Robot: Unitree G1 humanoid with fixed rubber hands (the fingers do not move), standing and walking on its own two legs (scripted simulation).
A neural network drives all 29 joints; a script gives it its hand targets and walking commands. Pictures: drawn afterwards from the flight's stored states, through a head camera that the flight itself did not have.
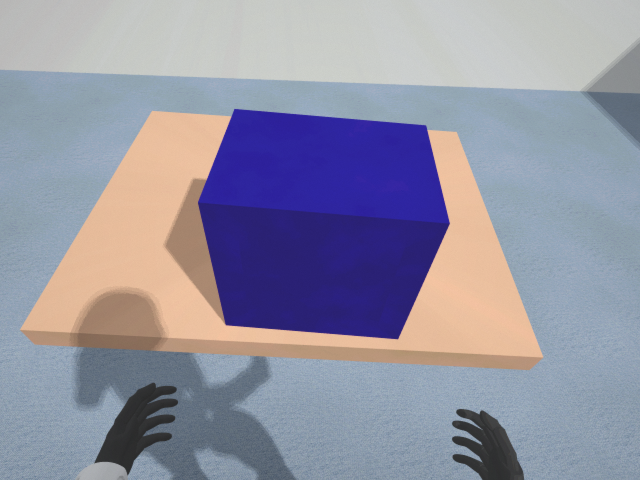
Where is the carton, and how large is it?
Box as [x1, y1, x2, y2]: [198, 109, 449, 338]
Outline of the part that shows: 234,109 198,201 225,323 228,325 397,338 449,223 425,125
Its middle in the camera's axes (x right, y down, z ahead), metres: +0.00 -0.01 +0.60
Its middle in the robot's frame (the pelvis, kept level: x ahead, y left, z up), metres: +0.47 +0.01 +0.03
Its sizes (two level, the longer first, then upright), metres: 0.282 0.202 0.272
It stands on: a table, 0.68 m high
